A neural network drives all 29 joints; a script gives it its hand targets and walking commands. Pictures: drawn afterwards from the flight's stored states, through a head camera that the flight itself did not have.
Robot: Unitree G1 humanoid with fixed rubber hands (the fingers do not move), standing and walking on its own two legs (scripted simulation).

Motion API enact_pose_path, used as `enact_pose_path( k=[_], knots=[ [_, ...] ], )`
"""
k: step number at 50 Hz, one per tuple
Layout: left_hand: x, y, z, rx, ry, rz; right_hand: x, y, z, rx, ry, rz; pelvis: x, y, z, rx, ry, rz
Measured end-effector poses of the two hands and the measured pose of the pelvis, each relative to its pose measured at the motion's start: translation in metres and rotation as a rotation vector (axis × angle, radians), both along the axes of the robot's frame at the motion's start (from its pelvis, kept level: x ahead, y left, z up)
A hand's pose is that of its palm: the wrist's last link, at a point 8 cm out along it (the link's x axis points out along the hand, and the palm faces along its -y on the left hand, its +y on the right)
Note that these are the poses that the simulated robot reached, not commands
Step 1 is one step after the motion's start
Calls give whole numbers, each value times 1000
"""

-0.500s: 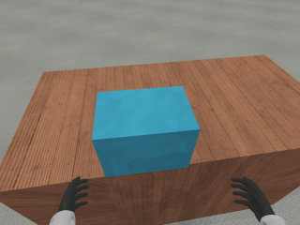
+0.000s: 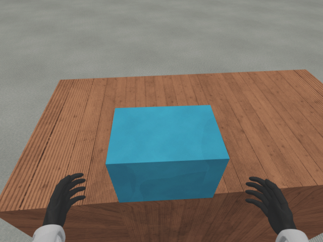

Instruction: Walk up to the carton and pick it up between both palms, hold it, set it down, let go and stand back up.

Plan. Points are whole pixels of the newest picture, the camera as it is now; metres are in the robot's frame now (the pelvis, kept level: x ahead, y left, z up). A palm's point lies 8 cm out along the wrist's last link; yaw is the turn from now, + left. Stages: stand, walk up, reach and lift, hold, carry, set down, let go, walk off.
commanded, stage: reach and lift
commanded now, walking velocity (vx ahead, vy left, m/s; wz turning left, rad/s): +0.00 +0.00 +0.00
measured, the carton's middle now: (164, 153) +0.35 +0.01 +0.03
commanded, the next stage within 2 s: none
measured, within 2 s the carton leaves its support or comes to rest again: neither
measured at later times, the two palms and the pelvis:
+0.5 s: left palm (60, 176) +0.25 +0.24 +0.10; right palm (271, 177) +0.26 -0.22 +0.08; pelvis -0.01 -0.01 +0.00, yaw +0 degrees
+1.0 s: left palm (63, 139) +0.32 +0.25 +0.14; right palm (268, 137) +0.33 -0.23 +0.13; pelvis -0.01 -0.01 +0.00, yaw +0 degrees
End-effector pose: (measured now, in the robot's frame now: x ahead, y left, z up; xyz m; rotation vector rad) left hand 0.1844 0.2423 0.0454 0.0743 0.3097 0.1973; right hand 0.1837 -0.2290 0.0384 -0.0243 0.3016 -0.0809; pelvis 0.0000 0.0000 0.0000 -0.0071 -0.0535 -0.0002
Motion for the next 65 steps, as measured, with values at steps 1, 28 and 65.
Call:
enact_pose_path(
  k=[1,28,65],
  knots=[
    [0,0,2,-4,-8,1,1,0,3,1,-9,4,0,0,0,0,-1,1],
    [70,0,53,-50,-66,-9,82,3,49,41,-87,39,-12,-12,1,4,39,0],
    [170,10,118,-68,-56,9,197,4,121,32,-68,65,-20,-13,-2,-1,117,14]
  ],
)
